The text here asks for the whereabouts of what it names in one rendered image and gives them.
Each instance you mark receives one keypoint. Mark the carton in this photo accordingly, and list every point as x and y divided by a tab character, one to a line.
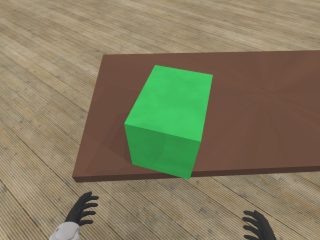
165	126

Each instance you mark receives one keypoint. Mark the robot left hand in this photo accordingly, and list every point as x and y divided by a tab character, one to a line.
76	213

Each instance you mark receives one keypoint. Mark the table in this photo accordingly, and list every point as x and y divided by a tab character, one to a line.
262	116

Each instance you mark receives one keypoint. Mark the robot right hand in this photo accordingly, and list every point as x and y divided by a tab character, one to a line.
264	231

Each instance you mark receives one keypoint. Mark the robot left forearm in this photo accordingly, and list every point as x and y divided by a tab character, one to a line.
66	231

